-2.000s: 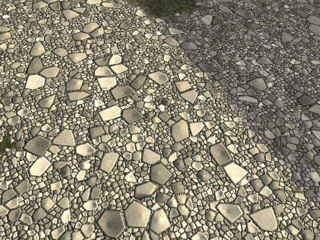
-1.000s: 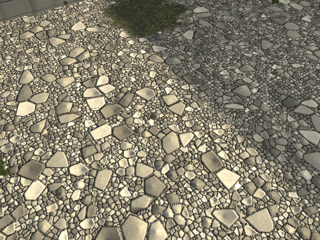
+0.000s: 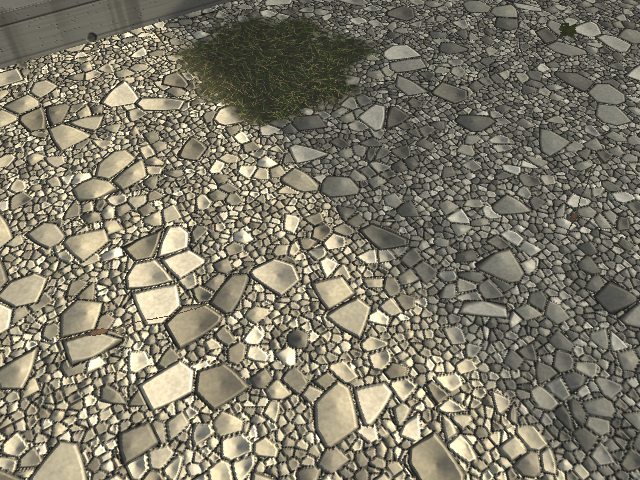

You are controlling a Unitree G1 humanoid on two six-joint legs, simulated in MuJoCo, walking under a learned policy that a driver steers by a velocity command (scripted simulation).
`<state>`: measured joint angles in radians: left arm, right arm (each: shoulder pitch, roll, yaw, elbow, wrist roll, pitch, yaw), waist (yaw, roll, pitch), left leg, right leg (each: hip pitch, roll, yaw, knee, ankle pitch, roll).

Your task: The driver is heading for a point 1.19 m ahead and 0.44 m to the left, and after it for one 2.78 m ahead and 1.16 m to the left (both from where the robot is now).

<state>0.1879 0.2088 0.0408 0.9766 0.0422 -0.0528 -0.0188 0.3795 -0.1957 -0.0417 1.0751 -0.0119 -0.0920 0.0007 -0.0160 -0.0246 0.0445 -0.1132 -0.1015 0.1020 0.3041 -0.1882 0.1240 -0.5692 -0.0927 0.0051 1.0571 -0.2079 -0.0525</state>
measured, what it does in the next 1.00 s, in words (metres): walks ahead, turning left: right foot, then left foot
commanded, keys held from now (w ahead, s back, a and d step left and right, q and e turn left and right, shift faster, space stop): w+q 1.00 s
